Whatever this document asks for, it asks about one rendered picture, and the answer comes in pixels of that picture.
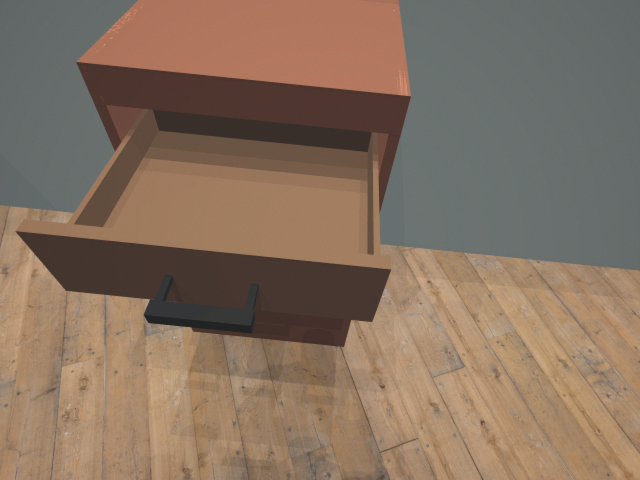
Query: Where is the cabinet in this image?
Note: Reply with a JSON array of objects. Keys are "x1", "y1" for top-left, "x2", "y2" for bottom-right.
[{"x1": 76, "y1": 0, "x2": 411, "y2": 347}]

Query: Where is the handle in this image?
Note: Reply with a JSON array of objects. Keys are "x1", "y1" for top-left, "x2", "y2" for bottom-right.
[{"x1": 144, "y1": 275, "x2": 259, "y2": 334}]

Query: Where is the drawer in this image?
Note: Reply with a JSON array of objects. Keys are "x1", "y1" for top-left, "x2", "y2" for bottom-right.
[{"x1": 15, "y1": 109, "x2": 391, "y2": 322}]

